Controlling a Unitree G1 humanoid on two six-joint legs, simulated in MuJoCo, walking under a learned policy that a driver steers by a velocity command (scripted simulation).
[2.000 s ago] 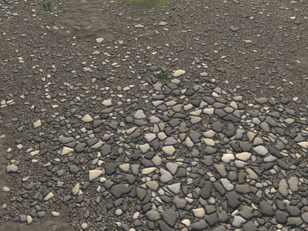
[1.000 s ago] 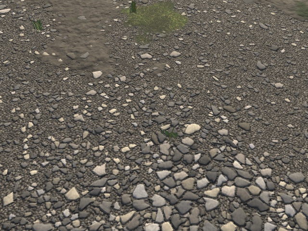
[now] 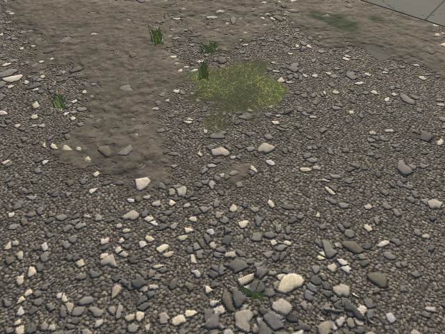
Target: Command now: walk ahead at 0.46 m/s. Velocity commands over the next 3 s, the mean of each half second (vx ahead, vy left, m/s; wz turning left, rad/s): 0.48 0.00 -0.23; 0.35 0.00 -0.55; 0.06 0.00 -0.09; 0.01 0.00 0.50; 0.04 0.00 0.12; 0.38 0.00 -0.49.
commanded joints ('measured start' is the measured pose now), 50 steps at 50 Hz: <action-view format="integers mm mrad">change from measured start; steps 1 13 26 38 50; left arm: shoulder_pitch -8 12 -118 -318 -201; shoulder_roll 179 138 101 118 234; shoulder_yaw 35 31 64 57 84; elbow -45 -48 -135 -276 -319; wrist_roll -1 -10 -33 -18 3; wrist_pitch -10 18 53 46 37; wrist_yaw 20 22 22 -51 1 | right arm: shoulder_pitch -81 228 71 127 56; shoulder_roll -27 -231 -106 -199 -129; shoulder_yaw -3 -67 -20 -45 -28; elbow -65 -19 -11 -34 -165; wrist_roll -7 -11 -43 -3 -32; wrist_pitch -3 -37 -48 19 34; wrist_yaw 3 20 -7 -34 -44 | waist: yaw -9 -200 -30 -40 -76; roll -86 4 33 71 -55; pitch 98 -192 57 64 -128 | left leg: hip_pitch -58 717 485 691 73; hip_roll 2 58 159 170 -48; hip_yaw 0 -137 15 262 -64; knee -193 -468 -872 -601 205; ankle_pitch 140 -3 91 821 -219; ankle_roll -25 103 136 73 -82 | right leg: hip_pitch -73 -196 -675 -506 -186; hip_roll -250 -168 -198 -65 -224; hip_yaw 164 77 192 -67 354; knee -176 529 779 397 69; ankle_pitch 136 255 127 66 606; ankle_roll -145 -28 18 -33 -239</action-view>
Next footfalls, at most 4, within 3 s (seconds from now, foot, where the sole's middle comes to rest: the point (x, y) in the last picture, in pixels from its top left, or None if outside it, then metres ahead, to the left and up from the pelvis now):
0.26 left None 0.30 0.17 -0.79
0.82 right None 0.54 -0.13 -0.79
1.32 left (226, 287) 0.68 0.05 -0.79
1.84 left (211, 292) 0.66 0.10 -0.79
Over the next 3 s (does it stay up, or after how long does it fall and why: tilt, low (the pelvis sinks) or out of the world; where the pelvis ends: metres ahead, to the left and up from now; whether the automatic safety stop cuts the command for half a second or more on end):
stays up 0.77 -0.13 -0.03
